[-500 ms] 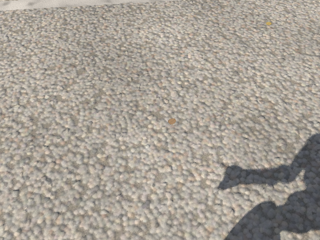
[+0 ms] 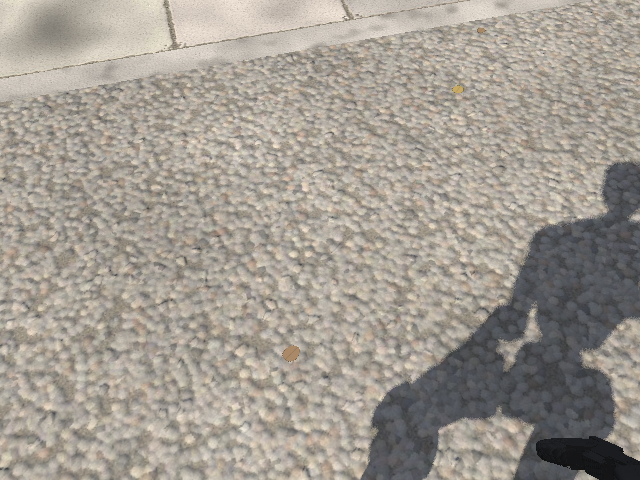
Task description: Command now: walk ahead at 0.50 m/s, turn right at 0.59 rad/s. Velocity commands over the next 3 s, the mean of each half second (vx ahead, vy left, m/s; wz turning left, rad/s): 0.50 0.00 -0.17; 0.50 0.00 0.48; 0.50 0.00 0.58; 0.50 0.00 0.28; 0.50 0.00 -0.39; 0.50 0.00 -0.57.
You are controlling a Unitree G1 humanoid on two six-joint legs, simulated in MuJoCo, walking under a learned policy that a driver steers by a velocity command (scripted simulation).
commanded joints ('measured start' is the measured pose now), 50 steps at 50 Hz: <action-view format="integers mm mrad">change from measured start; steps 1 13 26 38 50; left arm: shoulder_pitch -81 -218 -32 -120 -60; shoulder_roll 120 37 261 37 154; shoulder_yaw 21 -18 19 -18 12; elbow -95 -151 -130 -66 -14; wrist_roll -13 34 48 3 8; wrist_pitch -29 25 -29 -69 -11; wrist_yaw -13 -57 6 5 17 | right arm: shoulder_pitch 364 320 464 180 330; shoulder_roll -229 -110 -28 -35 -121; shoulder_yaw -74 -51 -43 -64 -92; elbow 13 101 88 52 62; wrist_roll -18 16 47 -6 -26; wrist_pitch -36 -61 -24 53 30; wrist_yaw -38 -4 -9 43 26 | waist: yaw -234 -87 -1 -103 -228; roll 21 80 -326 -107 -65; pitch -249 -12 -293 19 -166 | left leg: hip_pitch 600 394 -109 -220 401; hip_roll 151 221 -72 84 -103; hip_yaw -165 -114 39 5 143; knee -105 -375 522 472 -14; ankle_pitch -203 135 -448 -7 -142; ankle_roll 83 201 87 22 215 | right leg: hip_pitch -256 -672 211 -93 -69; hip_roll -124 -168 -608 -394 -390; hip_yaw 45 -154 385 -277 -496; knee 487 608 -129 -240 458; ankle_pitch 641 198 -20 517 987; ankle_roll -11 67 -88 -46 33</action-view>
